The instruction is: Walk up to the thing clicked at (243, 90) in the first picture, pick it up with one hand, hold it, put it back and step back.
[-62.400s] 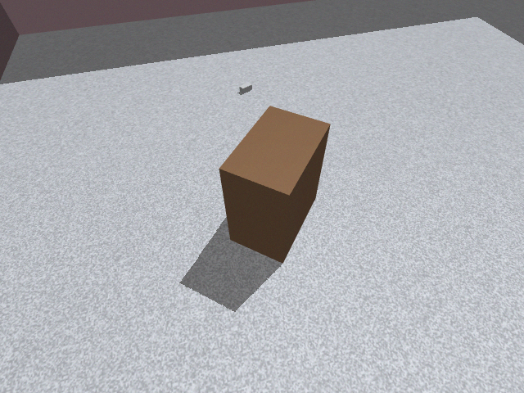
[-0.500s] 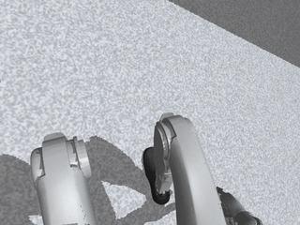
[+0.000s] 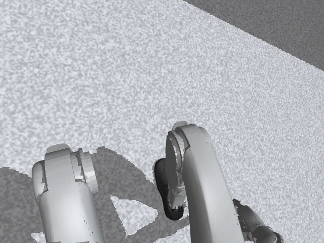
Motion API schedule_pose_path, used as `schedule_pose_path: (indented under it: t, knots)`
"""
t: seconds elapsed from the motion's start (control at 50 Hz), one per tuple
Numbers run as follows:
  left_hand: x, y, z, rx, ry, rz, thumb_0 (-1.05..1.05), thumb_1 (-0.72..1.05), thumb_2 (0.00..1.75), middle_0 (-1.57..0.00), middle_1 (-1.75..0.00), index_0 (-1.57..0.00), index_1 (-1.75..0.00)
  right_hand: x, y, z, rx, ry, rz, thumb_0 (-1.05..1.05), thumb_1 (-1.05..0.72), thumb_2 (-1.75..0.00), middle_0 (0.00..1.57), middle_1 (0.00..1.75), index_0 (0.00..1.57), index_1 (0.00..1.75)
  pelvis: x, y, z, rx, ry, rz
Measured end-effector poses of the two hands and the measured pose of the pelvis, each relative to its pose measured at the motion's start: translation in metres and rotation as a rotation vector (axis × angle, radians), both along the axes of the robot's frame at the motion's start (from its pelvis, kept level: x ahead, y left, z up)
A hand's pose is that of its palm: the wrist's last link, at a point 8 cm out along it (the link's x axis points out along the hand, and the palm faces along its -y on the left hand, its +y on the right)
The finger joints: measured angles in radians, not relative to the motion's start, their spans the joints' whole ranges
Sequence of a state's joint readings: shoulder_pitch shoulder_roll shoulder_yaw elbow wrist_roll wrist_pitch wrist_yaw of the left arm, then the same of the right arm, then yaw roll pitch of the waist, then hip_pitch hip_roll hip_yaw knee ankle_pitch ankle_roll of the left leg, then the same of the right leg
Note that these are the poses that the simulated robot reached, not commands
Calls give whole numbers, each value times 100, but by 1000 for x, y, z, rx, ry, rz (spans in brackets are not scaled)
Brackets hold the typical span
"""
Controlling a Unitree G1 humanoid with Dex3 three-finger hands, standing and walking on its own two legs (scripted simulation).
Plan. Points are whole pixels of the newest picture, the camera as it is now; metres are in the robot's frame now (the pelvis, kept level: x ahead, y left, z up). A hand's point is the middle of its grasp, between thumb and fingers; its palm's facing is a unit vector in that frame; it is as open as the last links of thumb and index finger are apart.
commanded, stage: rise first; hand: left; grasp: from above
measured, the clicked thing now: out of the picture +0.48 +0.39 -0.29
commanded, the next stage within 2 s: none
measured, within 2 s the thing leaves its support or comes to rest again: neither
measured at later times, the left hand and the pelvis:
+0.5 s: hand out of the picture +0.43 +0.42 -0.16, palm faces -0.45 -0.11 -0.88, open 13.1 cm; pelvis +0.00 +0.00 +0.00, yaw +0 degrees
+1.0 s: hand out of the picture +0.43 +0.42 -0.16, palm faces -0.46 -0.11 -0.88, open 13.0 cm; pelvis +0.00 +0.00 +0.00, yaw +0 degrees
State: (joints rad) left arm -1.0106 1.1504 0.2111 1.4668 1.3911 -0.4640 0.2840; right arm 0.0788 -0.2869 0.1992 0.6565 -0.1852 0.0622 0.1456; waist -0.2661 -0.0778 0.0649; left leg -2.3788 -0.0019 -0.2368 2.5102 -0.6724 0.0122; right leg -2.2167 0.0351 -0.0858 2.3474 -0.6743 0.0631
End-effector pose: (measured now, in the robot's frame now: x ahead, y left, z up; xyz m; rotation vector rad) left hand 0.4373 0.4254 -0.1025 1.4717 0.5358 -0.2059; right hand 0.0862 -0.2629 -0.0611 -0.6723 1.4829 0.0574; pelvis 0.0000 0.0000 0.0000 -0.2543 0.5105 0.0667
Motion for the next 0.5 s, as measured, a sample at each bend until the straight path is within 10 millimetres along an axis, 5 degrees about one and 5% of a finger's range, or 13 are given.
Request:
schedule_pose_path:
  t: [0.5]
  knots:
    - [1,-1,-1,-12,4,-7,0,-36,87,-28,-81,-27,-82,-5,-2,3,-11,14,2,0,-91,-90,20,30,20,30,-1,0,0,0,-2,-2]
